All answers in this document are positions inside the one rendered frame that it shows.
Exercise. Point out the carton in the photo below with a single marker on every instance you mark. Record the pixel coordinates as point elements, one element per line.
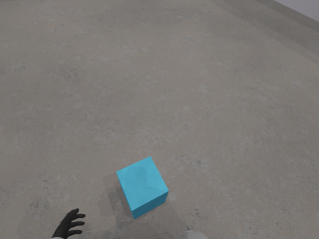
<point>142,186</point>

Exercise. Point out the left robot hand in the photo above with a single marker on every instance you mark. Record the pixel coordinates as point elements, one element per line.
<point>66,224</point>

